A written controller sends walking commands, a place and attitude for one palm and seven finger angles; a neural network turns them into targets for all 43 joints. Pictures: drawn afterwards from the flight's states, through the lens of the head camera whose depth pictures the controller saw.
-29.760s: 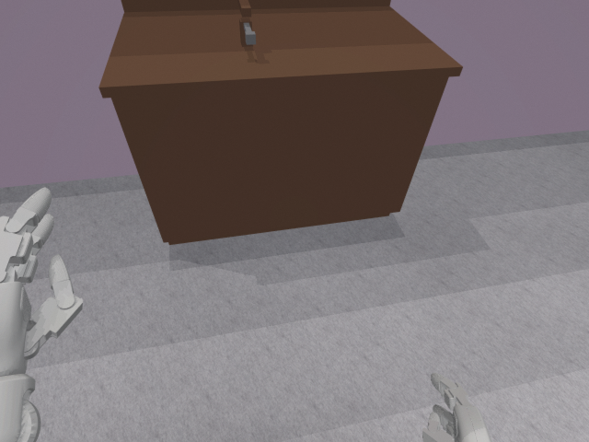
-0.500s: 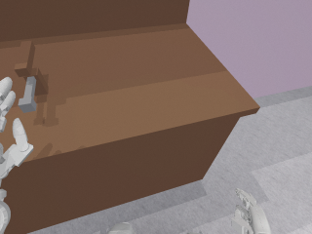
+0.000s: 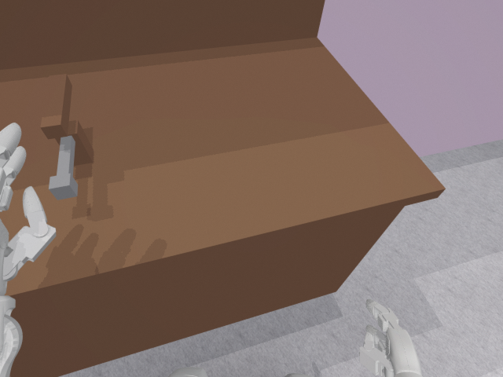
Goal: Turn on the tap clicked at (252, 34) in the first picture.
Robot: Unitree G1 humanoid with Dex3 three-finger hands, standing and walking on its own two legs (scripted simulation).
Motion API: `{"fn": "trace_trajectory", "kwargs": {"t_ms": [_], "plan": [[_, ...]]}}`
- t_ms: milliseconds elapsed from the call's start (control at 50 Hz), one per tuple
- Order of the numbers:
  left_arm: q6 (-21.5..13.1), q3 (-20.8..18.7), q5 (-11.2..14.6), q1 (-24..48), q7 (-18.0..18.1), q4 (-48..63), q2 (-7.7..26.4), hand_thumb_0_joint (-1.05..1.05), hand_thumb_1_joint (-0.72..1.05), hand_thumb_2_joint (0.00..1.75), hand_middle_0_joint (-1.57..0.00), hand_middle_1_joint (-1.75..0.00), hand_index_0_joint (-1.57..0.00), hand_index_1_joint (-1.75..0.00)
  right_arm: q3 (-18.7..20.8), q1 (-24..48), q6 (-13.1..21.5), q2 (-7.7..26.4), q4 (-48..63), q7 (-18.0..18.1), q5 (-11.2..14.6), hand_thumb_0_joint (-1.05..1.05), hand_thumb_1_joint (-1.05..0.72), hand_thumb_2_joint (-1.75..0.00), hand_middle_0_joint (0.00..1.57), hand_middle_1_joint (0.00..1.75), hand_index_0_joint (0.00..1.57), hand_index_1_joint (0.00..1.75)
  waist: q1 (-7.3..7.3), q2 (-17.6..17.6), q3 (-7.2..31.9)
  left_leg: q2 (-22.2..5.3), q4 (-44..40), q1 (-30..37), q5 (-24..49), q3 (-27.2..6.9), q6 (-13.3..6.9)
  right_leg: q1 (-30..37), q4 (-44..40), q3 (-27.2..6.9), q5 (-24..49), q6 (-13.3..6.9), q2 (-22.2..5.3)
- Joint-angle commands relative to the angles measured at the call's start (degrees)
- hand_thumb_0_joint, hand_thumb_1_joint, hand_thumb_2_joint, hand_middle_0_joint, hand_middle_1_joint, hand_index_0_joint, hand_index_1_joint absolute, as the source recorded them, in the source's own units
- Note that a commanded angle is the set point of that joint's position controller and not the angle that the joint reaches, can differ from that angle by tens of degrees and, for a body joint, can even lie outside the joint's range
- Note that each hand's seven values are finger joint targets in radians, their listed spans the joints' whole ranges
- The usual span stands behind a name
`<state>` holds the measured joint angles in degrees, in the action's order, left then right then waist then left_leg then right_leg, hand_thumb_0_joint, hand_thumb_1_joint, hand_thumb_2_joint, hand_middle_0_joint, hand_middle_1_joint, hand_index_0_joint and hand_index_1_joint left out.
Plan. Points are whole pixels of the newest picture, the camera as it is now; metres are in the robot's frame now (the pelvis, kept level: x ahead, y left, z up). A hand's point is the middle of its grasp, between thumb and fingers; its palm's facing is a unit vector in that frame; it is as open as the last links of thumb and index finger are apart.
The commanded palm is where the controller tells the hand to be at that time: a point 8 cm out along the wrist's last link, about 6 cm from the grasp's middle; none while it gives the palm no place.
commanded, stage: come to a stop and stand still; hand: left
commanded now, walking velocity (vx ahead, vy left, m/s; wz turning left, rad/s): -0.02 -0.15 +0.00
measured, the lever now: (63, 186) +0.34 +0.32 +0.09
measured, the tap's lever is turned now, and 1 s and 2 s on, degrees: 0 0 0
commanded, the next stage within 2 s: look again from close up in 1.32 s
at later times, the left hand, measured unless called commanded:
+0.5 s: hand (59, 258) +0.20 +0.23 +0.16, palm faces +0.24 -0.93 -0.29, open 7.4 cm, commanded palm +0.15 +0.30 +0.19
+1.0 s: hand out of the picture +0.22 +0.31 +0.17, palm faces +0.39 -0.85 -0.35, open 7.4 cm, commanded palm +0.15 +0.34 +0.19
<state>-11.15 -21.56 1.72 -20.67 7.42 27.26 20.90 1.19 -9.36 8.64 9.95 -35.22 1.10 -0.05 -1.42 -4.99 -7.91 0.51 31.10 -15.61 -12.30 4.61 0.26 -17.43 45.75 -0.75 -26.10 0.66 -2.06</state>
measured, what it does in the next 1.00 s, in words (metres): shifts its weight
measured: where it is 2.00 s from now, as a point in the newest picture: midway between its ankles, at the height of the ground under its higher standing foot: outside the picture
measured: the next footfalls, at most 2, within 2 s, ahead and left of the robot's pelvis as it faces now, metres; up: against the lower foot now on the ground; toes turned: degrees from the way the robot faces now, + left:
none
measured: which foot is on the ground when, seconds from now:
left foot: down 0.00-1.00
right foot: down 0.00-1.00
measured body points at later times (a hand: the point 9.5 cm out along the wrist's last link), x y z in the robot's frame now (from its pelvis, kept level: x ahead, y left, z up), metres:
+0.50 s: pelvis -0.02 +0.03 +0.01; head -0.02 +0.05 +0.46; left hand +0.19 +0.28 +0.17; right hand +0.15 -0.22 -0.05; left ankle +0.02 +0.11 -0.72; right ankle +0.02 -0.08 -0.73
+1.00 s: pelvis -0.01 +0.06 +0.01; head +0.00 +0.09 +0.46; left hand +0.19 +0.35 +0.19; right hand +0.16 -0.14 -0.06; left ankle +0.02 +0.11 -0.73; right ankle +0.02 -0.08 -0.72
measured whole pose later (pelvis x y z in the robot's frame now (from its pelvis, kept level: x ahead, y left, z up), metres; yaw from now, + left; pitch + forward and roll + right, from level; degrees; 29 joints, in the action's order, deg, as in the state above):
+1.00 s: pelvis -0.01 +0.06 +0.01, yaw +0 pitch -2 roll -2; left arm -12.8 -20.0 0.1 -21.1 5.5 24.4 20.3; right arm -2.8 -13.1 8.5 8.4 -33.6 0.0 0.4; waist -1.8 -2.2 -3.2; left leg 3.2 27.4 -13.3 -12.4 2.7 -5.5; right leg -11.2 23.4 -0.3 -10.3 1.3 0.5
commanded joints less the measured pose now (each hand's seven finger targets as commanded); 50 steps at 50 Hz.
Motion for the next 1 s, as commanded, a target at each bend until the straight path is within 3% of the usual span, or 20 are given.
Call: {"fn": "trace_trajectory", "kwargs": {"t_ms": [0,60,100,120,160,180,200,220,280,320,400,420,440,500,560,700,780,820,900,980], "plan": [[-4.3,-7.2,-0.2,-0.5,1.5,19.5,11.1,0.0,0.9,0.9,-0.2,-0.3,-0.2,-0.3,1.7,2.8,3.7,7.8,10.1,-0.9,0.4,0.0,-0.9,-0.9,0.2,0.3,0.2,0.3,0.39,19.0,14.8,-13.8,-7.5,6.4,23.4,-10.2,-5.8,5.4,-12.1,2.0,6.9,-0.4,1.2],[-3.8,-8.9,0.3,-4.2,1.1,15.4,10.9,0.0,0.9,0.9,-0.2,-0.3,-0.2,-0.3,1.0,3.3,2.3,7.3,11.4,-1.0,0.7,0.0,-0.9,-0.9,0.2,0.3,0.2,0.3,0.43,11.3,12.3,-7.9,-4.7,-4.4,0.5,-5.5,-2.0,13.2,-23.5,-1.5,17.3,-1.0,0.7],[-2.4,-7.6,1.7,-5.6,0.3,10.7,8.8,0.0,0.9,0.9,-0.2,-0.3,-0.2,-0.3,1.4,1.8,1.4,7.0,11.3,-0.8,0.6,0.0,-0.9,-0.9,0.2,0.3,0.2,0.3,0.88,-2.1,9.6,-1.1,3.6,-2.1,-8.3,-2.5,0.7,3.3,-31.5,-14.1,8.3,-4.4,-5.1],[-1.3,-7.4,2.3,-8.2,0.4,8.6,8.4,0.0,0.9,0.9,-0.2,-0.3,-0.2,-0.3,1.4,2.1,0.6,7.1,10.9,-0.7,0.8,0.0,-0.9,-0.9,0.2,0.3,0.2,0.3,1.11,-4.6,8.0,-1.1,6.7,-1.3,-6.4,-3.8,0.8,0.2,-33.9,-17.8,7.1,-6.7,-7.9],[-0.9,-5.9,2.2,-4.1,0.5,7.9,7.7,0.0,0.9,0.9,-0.2,-0.3,-0.2,-0.3,0.2,2.4,-0.1,6.6,10.5,-0.4,0.7,0.0,-0.9,-0.9,0.2,0.3,0.2,0.3,1.41,-1.4,8.8,-1.6,5.0,-0.4,-3.8,-4.8,0.4,1.0,-32.3,-14.6,9.5,-7.0,-8.2],[-6.4,-35.5,-3.3,51.1,-0.9,18.2,51.2,0.0,0.9,0.9,-0.2,-0.3,-0.2,-0.3,2.9,-1.4,3.3,10.5,6.7,1.0,-1.8,0.0,-0.9,-0.9,0.2,0.3,0.2,0.3,-1.37,-9.1,4.5,1.6,4.7,-5.7,0.3,1.9,1.1,3.1,-34.4,-11.3,34.1,-0.6,-2.3],[-5.4,-11.9,0.6,22.1,-3.4,-14.0,15.5,0.0,0.9,0.9,-0.2,-0.3,-0.2,-0.3,0.3,1.4,4.1,4.0,8.0,1.5,0.7,0.0,-0.9,-0.9,0.2,0.3,0.2,0.3,-0.17,-6.1,16.5,3.3,0.9,-0.7,4.0,-4.6,-1.5,10.3,-24.5,-9.1,37.7,-3.9,-5.6],[-4.4,-9.4,3.1,10.5,-1.7,-7.3,11.4,0.0,0.9,0.9,-0.2,-0.3,-0.2,-0.3,0.7,2.1,2.9,6.4,8.8,0.3,1.7,0.0,-0.9,-0.9,0.2,0.3,0.2,0.3,-0.7,4.6,17.0,-1.3,-5.2,6.1,10.2,-5.1,-1.4,11.7,-20.7,-8.9,41.6,-3.8,-5.1],[-3.4,-0.2,1.8,10.5,-2.9,-3.0,5.7,0.0,0.9,0.9,-0.2,-0.3,-0.2,-0.3,2.0,1.2,2.1,9.5,10.1,-1.1,2.2,0.0,-0.9,-0.9,0.2,0.3,0.2,0.3,-1.16,9.5,17.9,-6.1,-3.7,11.6,17.7,-5.6,-3.8,6.9,-19.0,-6.4,35.9,2.5,-2.4],[-3.6,5.3,1.6,7.8,-2.7,6.4,1.2,0.0,0.9,0.9,-0.2,-0.3,-0.2,-0.3,1.0,4.3,2.1,7.7,11.6,-2.5,2.7,0.0,-0.9,-0.9,0.2,0.3,0.2,0.3,-0.81,11.3,17.5,-7.3,-4.6,10.6,17.1,-7.2,-4.5,7.4,-17.2,-4.3,30.7,2.1,-1.3],[-4.8,-4.4,0.5,4.7,-0.8,14.6,11.1,0.0,0.9,0.9,-0.2,-0.3,-0.2,-0.3,1.2,4.9,2.0,8.8,13.2,-1.9,1.4,0.0,-0.9,-0.9,0.2,0.3,0.2,0.3,-1.3,2.1,13.2,-4.3,-6.4,0.0,-4.0,-7.3,-2.9,8.5,-25.8,-6.9,11.7,-0.9,-2.3],[-5.2,-10.9,0.6,2.9,0.1,16.3,17.6,0.0,0.9,0.9,-0.2,-0.3,-0.2,-0.3,1.1,5.1,1.5,9.0,12.8,-1.4,1.2,0.0,-0.9,-0.9,0.2,0.3,0.2,0.3,-1.35,1.3,12.6,-3.2,-5.9,0.7,-6.6,-6.9,-2.4,6.3,-28.0,-7.8,7.4,-2.3,-3.0],[-5.6,-10.2,1.2,1.8,0.0,15.6,15.1,0.0,0.9,0.9,-0.2,-0.3,-0.2,-0.3,0.9,5.0,1.3,8.2,13.3,-0.7,1.0,0.0,-0.9,-0.9,0.2,0.3,0.2,0.3,-0.62,0.8,12.3,-2.3,-4.9,0.8,-8.9,-6.9,-2.4,4.5,-29.6,-8.7,2.3,-3.2,-4.3],[-6.5,-10.5,1.7,1.6,0.0,14.9,13.9,0.0,0.9,0.9,-0.2,-0.3,-0.2,-0.3,0.5,4.5,1.1,8.0,13.5,0.4,0.8,0.0,-0.9,-0.9,0.2,0.3,0.2,0.3,0.15,10.3,8.7,-3.3,-8.9,-0.7,-13.8,-9.0,-2.5,1.2,-29.4,-8.2,-1.9,-3.5,-2.2],[-6.8,-9.3,1.1,4.1,-0.3,11.4,12.0,0.0,0.9,0.9,-0.2,-0.3,-0.2,-0.3,0.2,3.0,1.6,8.4,13.0,0.8,1.1,0.0,-0.9,-0.9,0.2,0.3,0.2,0.3,-0.08,18.3,8.3,-8.1,-18.4,-9.1,-23.6,-13.6,-4.1,10.2,-19.1,-1.2,6.4,-1.8,2.1],[-5.0,0.8,-0.9,6.3,-1.6,6.6,4.3,0.0,0.9,0.9,-0.2,-0.3,-0.2,-0.3,1.0,0.5,3.2,9.3,11.3,-0.5,1.8,0.0,-0.9,-0.9,0.2,0.3,0.2,0.3,0.39,9.1,8.4,-9.7,-19.1,-6.6,-23.6,-14.6,-3.4,9.8,-18.7,0.0,10.2,-0.4,2.7],[-4.4,-1.1,-1.9,7.4,-0.8,7.0,6.4,0.0,0.9,0.9,-0.2,-0.3,-0.2,-0.3,0.9,1.2,2.8,9.2,11.0,-0.6,1.4,0.0,-0.9,-0.9,0.2,0.3,0.2,0.3,0.14,6.1,8.2,-9.2,-19.0,-7.2,-24.1,-14.7,-3.1,10.8,-20.2,-0.5,10.3,-0.4,2.5],[-4.8,-5.3,-2.1,9.1,-0.3,10.9,11.0,0.0,0.9,0.9,-0.2,-0.3,-0.2,-0.3,0.7,2.4,2.6,9.0,10.9,-0.5,1.2,0.0,-0.9,-0.9,0.2,0.3,0.2,0.3,0.0,7.5,9.4,-8.4,-18.5,-5.3,-21.6,-13.6,-2.6,11.1,-21.4,-0.6,11.1,-0.5,2.4],[-6.0,-5.8,-1.5,8.1,-0.2,12.3,10.3,0.0,0.9,0.9,-0.2,-0.3,-0.2,-0.3,0.5,2.5,2.8,8.2,11.3,-0.3,0.7,0.0,-0.9,-0.9,0.2,0.3,0.2,0.3,-0.18,10.5,10.2,-7.3,-17.4,-5.9,-17.8,-13.2,-2.6,14.2,-22.8,-1.1,13.6,-1.2,1.6],[-6.4,-4.3,-0.7,5.3,-0.5,12.5,8.5,0.0,0.9,0.9,-0.2,-0.3,-0.2,-0.3,0.5,1.7,3.0,8.2,10.9,-0.5,0.7,0.0,-0.9,-0.9,0.2,0.3,0.2,0.3,0.08,12.2,12.5,-6.1,-14.3,0.2,-3.2,-11.5,-0.8,12.9,-23.2,-0.5,19.6,-1.8,1.3]]}}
